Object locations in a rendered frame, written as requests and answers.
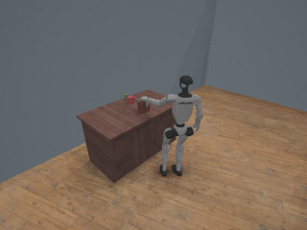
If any robot right forearm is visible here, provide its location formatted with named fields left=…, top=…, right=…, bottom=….
left=195, top=114, right=203, bottom=126

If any table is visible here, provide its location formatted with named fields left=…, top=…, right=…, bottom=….
left=76, top=89, right=177, bottom=183

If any sponge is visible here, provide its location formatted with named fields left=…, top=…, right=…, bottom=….
left=137, top=101, right=151, bottom=113

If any robot right hand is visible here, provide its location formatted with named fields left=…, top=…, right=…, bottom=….
left=192, top=123, right=200, bottom=132

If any robot torso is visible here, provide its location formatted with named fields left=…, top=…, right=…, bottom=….
left=172, top=93, right=195, bottom=137

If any left robot upper arm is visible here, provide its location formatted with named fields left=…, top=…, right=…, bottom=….
left=156, top=94, right=177, bottom=107

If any robot left foot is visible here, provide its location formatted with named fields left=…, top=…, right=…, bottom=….
left=160, top=164, right=167, bottom=177

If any robot left forearm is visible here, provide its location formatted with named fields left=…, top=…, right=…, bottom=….
left=146, top=98, right=159, bottom=105

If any right robot upper arm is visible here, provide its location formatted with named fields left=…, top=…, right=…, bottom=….
left=193, top=94, right=203, bottom=118

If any robot left hand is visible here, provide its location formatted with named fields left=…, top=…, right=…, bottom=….
left=138, top=96, right=149, bottom=107

